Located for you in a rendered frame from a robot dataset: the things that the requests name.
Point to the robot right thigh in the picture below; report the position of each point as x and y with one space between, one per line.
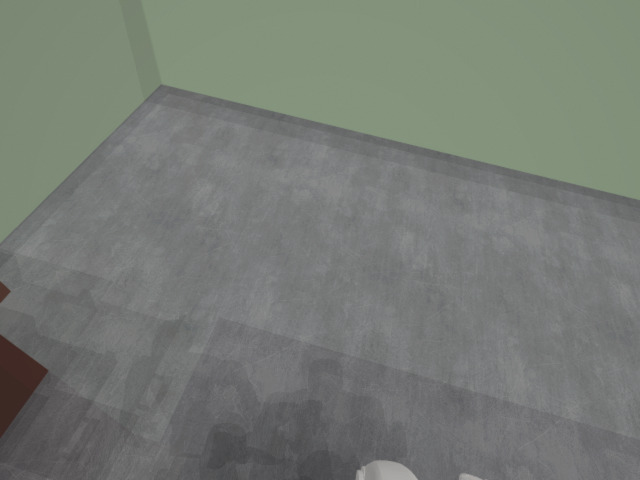
384 470

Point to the cabinet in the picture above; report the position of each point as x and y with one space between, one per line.
19 377

